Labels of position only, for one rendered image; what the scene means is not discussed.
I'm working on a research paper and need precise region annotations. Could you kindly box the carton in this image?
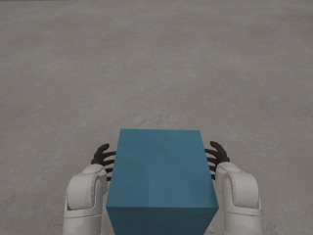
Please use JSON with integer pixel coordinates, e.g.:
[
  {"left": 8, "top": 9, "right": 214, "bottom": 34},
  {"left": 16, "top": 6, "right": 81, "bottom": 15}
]
[{"left": 106, "top": 128, "right": 219, "bottom": 235}]

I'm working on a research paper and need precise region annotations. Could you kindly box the robot right forearm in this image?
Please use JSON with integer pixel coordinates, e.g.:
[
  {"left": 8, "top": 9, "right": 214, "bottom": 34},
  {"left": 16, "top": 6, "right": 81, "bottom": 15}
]
[{"left": 215, "top": 162, "right": 264, "bottom": 235}]

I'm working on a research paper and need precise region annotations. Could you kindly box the right robot hand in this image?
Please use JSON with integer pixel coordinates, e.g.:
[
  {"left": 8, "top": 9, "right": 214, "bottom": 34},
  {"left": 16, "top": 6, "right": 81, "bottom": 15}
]
[{"left": 204, "top": 141, "right": 230, "bottom": 180}]

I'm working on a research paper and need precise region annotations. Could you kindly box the left robot hand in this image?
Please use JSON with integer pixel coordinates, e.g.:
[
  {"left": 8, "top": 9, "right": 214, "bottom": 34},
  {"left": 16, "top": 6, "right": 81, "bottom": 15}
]
[{"left": 91, "top": 143, "right": 116, "bottom": 181}]

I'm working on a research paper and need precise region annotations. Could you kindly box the robot left forearm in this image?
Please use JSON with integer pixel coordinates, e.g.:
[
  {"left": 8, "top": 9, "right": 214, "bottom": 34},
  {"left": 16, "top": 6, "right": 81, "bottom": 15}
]
[{"left": 62, "top": 164, "right": 108, "bottom": 235}]

